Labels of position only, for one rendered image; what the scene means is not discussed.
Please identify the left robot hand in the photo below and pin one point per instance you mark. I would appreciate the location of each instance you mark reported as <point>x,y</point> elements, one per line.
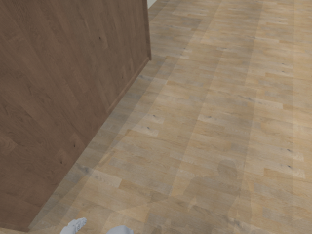
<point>73,226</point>

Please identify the wardrobe door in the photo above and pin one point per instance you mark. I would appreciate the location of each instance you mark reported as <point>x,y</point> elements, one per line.
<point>50,107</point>
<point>111,36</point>

